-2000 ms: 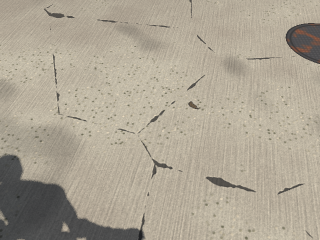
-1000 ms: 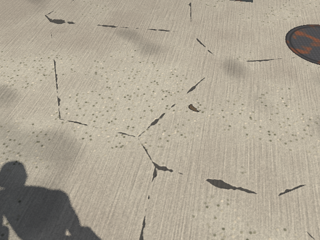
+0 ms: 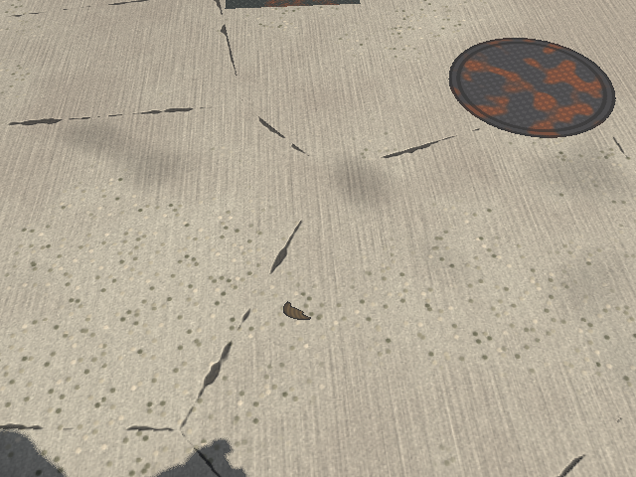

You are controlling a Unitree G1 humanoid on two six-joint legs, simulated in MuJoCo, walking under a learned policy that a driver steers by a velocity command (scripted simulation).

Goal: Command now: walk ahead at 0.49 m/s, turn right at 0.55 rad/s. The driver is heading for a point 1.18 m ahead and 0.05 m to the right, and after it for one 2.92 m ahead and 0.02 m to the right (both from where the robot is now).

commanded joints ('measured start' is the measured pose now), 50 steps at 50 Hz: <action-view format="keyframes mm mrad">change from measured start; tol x32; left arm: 1 -27 170 40 -78 -9 -12 23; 50 -40 131 27 -86 37 -55 3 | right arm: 1 -50 -30 1 -75 -3 0 -2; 50 151 -68 -18 -33 38 66 16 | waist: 1 -5 -70 -3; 10 -86 -132 -128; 12 -77 337 -353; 33 -108 64 45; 39 84 -235 -452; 50 -43 -83 3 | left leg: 1 136 -65 62 -249 215 -23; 10 489 -70 5 -507 124 82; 12 996 310 -636 -608 -180 298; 18 567 131 -151 -729 64 198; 36 689 121 157 -472 731 163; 39 -29 -134 45 327 -386 48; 50 -55 10 -34 51 176 18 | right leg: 1 -155 -190 158 -125 118 -146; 9 31 -250 352 96 26 -69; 14 -609 -138 111 972 -326 73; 34 -385 -178 -98 221 11 40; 37 211 -177 -71 177 100 -47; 39 631 -549 665 17 -33 -255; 50 50 -363 -74 -210 210 -97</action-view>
